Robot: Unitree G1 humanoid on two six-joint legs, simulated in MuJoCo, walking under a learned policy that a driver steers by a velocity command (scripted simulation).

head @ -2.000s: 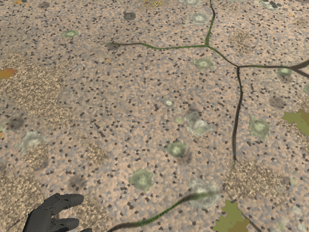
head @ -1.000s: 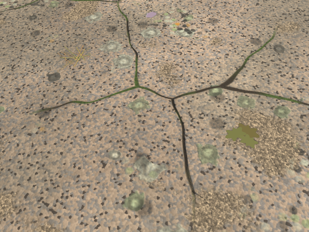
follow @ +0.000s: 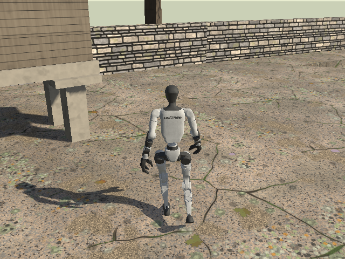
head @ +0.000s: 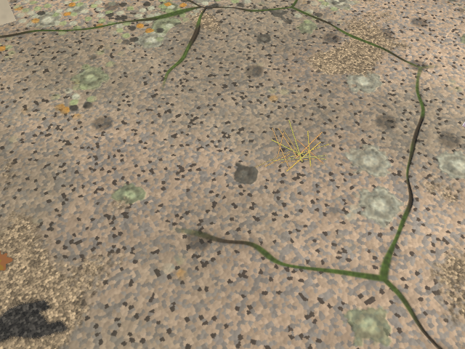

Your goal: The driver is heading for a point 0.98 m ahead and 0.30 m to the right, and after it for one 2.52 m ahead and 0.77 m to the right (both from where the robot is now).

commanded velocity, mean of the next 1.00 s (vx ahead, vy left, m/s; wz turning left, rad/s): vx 1.00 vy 0.00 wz -0.58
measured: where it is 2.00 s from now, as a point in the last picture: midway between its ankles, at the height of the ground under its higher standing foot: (389, 51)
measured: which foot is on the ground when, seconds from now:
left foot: down 0.00-0.36, up 0.38-0.76, down 0.78-1.00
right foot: up 0.00-0.36, down 0.38-0.80, up 0.82-1.00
